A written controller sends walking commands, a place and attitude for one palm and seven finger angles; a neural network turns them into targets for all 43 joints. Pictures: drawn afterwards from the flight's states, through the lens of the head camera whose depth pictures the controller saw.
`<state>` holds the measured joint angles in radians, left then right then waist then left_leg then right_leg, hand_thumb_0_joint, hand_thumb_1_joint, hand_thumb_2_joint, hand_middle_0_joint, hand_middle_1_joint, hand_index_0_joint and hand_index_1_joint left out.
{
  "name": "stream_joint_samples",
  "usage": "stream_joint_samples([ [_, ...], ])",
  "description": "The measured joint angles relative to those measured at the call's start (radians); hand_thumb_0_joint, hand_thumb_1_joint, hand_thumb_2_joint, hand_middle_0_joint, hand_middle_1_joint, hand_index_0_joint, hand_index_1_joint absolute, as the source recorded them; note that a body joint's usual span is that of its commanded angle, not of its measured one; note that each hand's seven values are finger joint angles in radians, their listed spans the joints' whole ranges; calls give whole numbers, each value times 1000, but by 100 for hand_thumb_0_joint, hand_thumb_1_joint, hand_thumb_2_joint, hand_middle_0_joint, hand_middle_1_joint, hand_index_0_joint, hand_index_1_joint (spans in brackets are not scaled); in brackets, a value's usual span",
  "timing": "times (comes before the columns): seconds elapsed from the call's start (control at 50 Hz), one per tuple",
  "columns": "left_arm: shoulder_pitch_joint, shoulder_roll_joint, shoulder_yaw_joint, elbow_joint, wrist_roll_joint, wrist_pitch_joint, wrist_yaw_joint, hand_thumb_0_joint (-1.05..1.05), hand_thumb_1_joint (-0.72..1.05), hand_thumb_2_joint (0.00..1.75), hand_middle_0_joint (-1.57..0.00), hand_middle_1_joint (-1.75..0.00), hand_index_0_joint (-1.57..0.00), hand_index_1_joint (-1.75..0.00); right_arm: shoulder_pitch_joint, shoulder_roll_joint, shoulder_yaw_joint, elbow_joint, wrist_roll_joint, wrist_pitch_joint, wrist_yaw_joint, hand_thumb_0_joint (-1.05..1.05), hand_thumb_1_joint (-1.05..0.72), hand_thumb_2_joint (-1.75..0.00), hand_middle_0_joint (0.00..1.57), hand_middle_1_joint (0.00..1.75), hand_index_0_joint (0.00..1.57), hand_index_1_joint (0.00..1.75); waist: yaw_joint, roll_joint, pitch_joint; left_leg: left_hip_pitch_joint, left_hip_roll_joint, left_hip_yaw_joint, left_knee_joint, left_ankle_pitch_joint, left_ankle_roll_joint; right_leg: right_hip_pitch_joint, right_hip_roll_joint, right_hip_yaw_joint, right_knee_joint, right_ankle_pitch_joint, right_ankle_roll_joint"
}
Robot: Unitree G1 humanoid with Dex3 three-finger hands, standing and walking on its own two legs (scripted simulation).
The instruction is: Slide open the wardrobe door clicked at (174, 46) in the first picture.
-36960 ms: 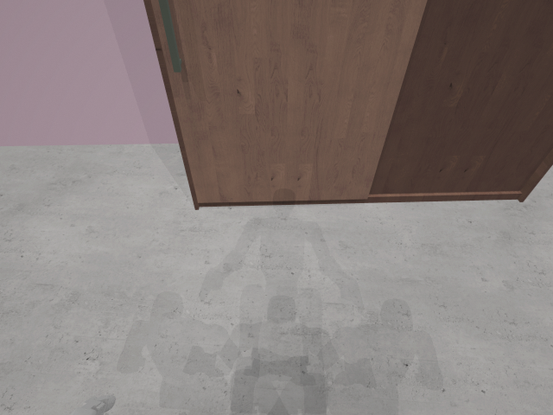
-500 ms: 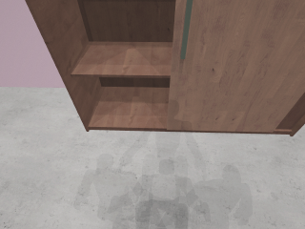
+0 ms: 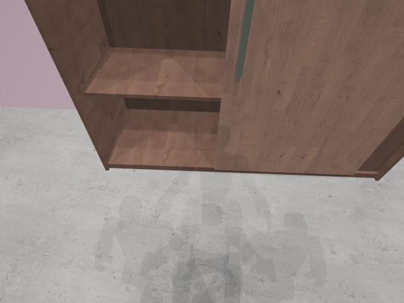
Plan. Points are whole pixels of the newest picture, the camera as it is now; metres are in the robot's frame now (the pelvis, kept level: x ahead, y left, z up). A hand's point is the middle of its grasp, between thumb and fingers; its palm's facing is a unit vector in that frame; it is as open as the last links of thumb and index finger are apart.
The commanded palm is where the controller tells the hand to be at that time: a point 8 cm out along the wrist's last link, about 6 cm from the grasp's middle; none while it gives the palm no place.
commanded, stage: look to check the result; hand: left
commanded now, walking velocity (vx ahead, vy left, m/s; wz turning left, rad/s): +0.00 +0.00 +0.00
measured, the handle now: (245, 28) +0.91 -0.09 +0.12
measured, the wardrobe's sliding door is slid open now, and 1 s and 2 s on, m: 0.66 0.66 0.66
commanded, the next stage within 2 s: stand and wait in 0.36 s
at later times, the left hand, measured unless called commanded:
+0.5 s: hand out of the picture +0.09 +0.23 -0.16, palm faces -0.03 -0.95 -0.32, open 7.3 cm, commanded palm none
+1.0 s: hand out of the picture +0.09 +0.23 -0.16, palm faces -0.03 -0.94 -0.33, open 7.3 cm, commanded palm none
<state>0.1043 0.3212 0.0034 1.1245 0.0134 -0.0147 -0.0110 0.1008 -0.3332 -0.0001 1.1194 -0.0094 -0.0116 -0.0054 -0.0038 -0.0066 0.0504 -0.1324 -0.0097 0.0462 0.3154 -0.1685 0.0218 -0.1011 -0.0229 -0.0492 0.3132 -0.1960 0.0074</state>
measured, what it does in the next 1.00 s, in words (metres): stands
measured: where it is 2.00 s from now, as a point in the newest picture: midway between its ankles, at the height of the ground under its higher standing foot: outside the picture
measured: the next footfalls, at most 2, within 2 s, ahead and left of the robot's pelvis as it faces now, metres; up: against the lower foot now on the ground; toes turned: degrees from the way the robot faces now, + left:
none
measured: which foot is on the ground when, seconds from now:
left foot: down 0.00-1.00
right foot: down 0.00-1.00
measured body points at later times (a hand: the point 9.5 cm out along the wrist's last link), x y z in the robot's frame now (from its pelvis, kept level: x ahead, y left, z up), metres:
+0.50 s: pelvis +0.01 -0.01 +0.00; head +0.03 -0.01 +0.45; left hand +0.10 +0.28 -0.13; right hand +0.10 -0.30 -0.13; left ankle +0.00 +0.10 -0.75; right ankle -0.02 -0.12 -0.75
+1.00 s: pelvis +0.01 -0.02 +0.00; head +0.02 -0.02 +0.45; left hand +0.09 +0.28 -0.13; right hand +0.08 -0.31 -0.14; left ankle +0.00 +0.10 -0.75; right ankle -0.02 -0.12 -0.75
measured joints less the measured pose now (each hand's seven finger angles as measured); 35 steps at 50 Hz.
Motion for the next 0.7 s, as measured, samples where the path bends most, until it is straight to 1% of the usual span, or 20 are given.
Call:
stream_joint_samples([
  [0.14,3,15,2,6,-1,1,2,1,91,89,-21,-30,-20,-30,-8,3,2,0,1,2,0,1,-91,-90,20,30,20,30,5,11,2,9,2,-2,-7,-3,-4,10,3,-2,-7,-3,-3],
  [0.28,-1,18,1,4,-1,-1,4,1,91,89,-21,-30,-20,-30,-17,4,3,0,1,3,2,1,-91,-90,20,30,20,30,8,16,0,17,5,-3,-13,-5,-8,16,6,-3,-11,-7,-7],
  [0.7,-10,5,-2,-5,-1,-6,3,0,91,89,-21,-30,-20,-30,-9,-1,3,3,1,3,-2,1,-91,-90,20,30,20,30,-1,2,-4,36,20,-3,-23,-5,-22,34,21,-2,-24,-5,-20],
])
